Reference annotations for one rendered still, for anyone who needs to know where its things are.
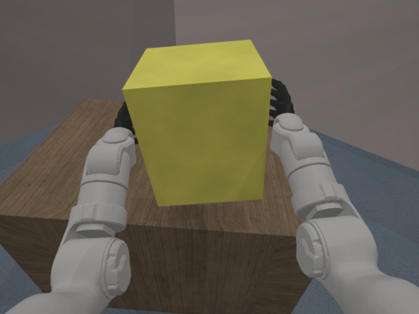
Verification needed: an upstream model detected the left robot hand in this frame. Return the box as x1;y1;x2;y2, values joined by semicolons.
113;102;138;144

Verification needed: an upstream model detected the right robot forearm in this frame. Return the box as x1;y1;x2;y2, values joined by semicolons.
270;113;378;263

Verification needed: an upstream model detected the left robot forearm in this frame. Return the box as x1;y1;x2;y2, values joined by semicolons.
50;127;136;288

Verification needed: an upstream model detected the left robot upper arm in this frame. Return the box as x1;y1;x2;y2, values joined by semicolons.
5;237;131;314

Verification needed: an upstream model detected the right robot hand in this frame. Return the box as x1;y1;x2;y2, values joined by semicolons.
268;79;295;127

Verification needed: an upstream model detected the carton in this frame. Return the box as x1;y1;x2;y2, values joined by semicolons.
122;40;272;207

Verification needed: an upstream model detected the pedestal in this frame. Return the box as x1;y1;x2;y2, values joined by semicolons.
0;99;313;314

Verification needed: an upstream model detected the right robot upper arm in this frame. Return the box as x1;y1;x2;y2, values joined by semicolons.
296;215;419;314

